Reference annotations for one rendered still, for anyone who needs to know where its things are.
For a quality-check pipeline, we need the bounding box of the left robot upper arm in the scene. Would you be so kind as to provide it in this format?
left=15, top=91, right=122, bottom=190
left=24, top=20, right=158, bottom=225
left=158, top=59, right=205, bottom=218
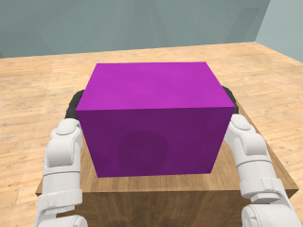
left=38, top=215, right=88, bottom=227

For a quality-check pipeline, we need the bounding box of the carton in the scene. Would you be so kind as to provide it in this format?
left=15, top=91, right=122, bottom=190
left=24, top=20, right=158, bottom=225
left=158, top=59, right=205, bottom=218
left=76, top=61, right=236, bottom=178

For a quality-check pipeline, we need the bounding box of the robot right forearm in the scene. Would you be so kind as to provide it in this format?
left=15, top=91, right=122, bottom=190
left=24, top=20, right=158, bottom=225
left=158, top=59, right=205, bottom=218
left=223, top=113, right=302, bottom=227

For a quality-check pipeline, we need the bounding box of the robot left forearm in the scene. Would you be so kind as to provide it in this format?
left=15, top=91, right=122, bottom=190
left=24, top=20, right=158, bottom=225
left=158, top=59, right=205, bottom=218
left=34, top=118, right=83, bottom=227

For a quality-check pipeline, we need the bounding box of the robot right hand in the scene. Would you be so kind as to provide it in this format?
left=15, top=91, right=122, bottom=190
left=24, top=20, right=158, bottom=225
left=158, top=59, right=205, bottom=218
left=222, top=86, right=239, bottom=114

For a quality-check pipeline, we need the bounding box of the right robot upper arm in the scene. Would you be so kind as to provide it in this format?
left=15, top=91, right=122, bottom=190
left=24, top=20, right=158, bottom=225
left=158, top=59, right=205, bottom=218
left=241, top=204, right=301, bottom=227

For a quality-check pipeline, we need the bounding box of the robot left hand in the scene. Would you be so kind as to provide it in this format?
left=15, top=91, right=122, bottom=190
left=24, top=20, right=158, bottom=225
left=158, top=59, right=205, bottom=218
left=64, top=89, right=84, bottom=121

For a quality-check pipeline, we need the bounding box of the pedestal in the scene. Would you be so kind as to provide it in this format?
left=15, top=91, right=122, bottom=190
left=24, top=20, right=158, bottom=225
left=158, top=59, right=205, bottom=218
left=35, top=100, right=299, bottom=227

